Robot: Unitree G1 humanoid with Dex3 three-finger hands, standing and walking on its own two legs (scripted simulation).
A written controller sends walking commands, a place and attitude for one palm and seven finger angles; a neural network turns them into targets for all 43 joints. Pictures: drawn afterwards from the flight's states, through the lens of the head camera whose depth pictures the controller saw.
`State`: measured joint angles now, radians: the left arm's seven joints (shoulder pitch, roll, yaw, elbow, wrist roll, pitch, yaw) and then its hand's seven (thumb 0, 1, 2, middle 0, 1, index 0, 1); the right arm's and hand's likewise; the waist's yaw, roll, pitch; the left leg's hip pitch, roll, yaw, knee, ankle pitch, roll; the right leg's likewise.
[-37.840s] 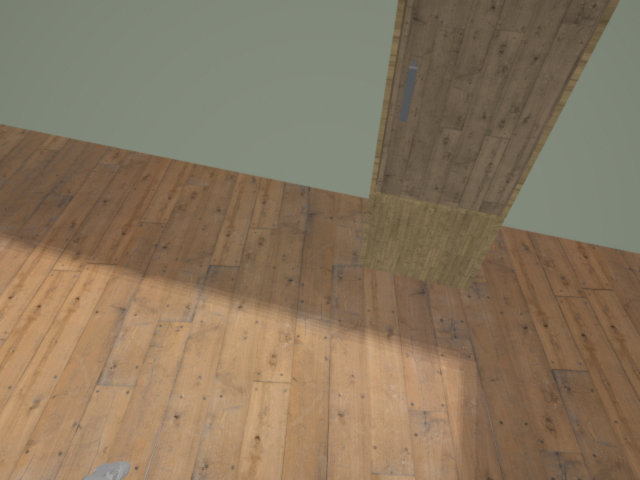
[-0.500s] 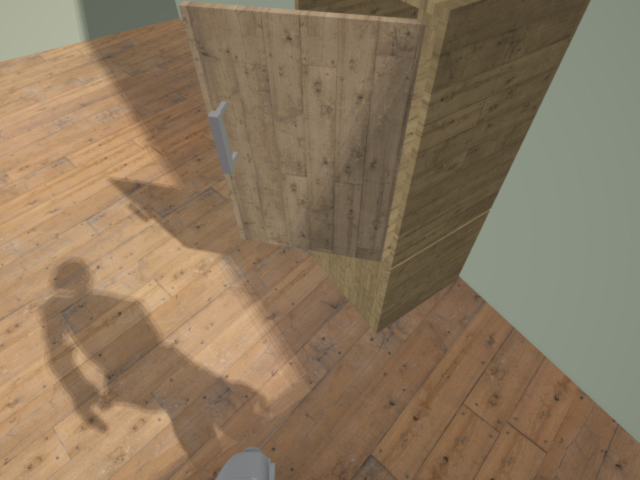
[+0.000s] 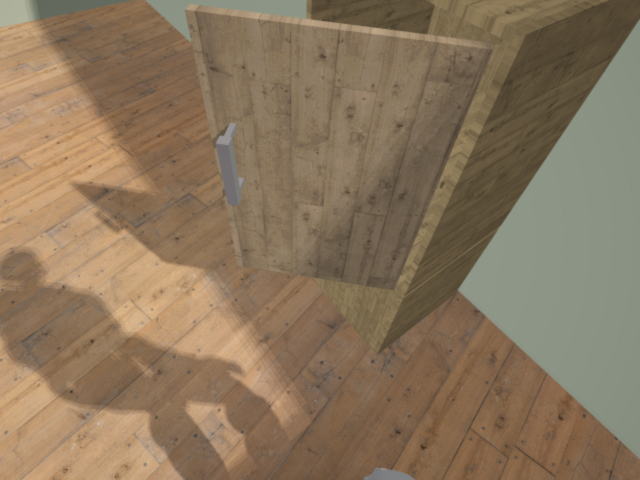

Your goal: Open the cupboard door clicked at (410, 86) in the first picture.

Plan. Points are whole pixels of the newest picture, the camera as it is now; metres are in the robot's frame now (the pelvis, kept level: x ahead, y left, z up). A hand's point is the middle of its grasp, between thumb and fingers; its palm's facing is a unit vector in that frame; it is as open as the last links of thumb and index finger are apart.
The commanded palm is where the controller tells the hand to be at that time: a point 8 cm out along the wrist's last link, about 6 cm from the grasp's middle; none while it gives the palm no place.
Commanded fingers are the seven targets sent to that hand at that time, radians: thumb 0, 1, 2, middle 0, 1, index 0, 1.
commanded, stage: come to a stop and stand still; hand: left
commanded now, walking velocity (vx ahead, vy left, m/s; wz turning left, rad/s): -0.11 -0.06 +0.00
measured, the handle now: (233, 165) +0.58 +0.19 +0.01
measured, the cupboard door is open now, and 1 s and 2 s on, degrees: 44 44 44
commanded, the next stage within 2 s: look again from close up in 0.58 s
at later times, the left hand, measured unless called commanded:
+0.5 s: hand out of the picture +0.06 +0.13 -0.18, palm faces +0.03 -0.98 -0.17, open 7.2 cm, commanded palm none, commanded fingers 0.00 0.90 0.90 -0.20 -0.30 -0.20 -0.30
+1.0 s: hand out of the picture -0.01 +0.13 -0.18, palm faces +0.02 -0.98 -0.18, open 7.4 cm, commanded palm none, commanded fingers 0.00 0.90 0.90 -0.20 -0.30 -0.20 -0.30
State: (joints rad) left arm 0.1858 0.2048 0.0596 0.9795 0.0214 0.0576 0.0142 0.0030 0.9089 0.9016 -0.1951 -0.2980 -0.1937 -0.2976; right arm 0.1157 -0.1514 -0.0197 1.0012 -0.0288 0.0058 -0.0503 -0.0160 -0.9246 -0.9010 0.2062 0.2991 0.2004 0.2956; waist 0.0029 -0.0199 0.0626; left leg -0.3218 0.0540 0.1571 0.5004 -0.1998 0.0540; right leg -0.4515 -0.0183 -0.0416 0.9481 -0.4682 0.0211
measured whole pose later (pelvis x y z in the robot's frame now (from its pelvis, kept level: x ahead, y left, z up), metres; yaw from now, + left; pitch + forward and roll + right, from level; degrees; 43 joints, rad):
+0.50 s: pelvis +0.01 -0.05 +0.00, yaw +1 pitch +1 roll -1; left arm 0.20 0.19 0.02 1.04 0.00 0.02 0.03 0.00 0.94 0.90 -0.20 -0.30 -0.20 -0.30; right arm 0.27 -0.13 -0.01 1.10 -0.02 0.02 -0.03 0.00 -0.91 -0.90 0.20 0.30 0.19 0.29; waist -0.01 -0.04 0.02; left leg -0.24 0.02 0.05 0.51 -0.29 0.01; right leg -0.17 -0.01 -0.05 0.47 -0.31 0.00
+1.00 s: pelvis -0.01 -0.04 +0.00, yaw +1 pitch -1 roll +0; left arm 0.31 0.16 -0.02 1.06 0.02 -0.01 0.03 0.00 0.91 0.90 -0.20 -0.30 -0.20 -0.30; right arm 0.22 -0.17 0.00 1.04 -0.02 -0.01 -0.02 0.00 -0.92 -0.90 0.20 0.30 0.20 0.29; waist 0.00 -0.01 0.01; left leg -0.23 0.01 0.06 0.51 -0.27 0.02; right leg -0.17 -0.03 -0.05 0.49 -0.30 0.01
